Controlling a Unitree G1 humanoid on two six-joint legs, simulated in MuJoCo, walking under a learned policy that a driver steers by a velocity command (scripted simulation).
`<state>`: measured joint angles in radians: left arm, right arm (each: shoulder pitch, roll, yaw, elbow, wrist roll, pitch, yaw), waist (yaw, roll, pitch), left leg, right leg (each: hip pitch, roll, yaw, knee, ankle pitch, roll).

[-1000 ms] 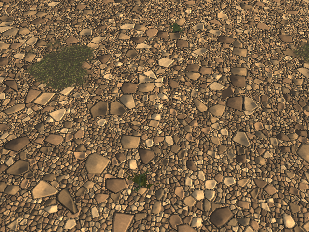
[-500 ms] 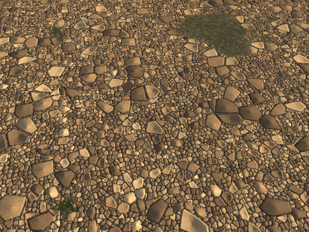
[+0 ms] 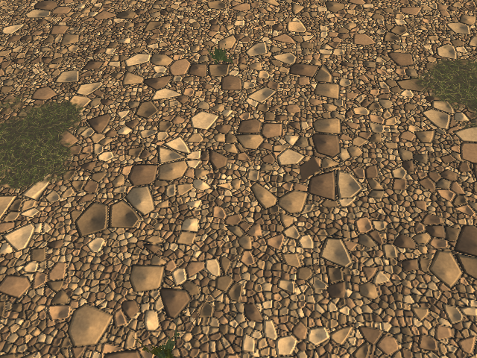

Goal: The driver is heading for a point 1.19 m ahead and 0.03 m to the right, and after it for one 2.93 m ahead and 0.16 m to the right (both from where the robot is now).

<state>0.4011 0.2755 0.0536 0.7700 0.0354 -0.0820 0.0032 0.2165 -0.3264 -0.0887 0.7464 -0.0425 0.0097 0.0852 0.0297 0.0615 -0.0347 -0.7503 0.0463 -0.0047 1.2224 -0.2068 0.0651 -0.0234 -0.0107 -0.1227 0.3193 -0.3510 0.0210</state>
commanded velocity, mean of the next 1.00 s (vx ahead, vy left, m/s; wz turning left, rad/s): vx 0.96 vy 0.00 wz -0.29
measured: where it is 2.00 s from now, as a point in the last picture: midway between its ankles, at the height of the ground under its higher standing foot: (243, 171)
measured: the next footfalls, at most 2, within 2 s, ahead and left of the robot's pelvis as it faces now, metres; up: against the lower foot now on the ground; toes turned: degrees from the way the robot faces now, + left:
left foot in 0.20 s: +0.33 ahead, +0.13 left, +0.00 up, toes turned +16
right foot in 0.68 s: +0.76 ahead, +0.11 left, +0.00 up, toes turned -5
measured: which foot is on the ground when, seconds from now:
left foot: up 0.00-0.18, down 0.20-0.64, up 0.66-1.00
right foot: down 0.00-0.18, up 0.20-0.66, down 0.68-1.00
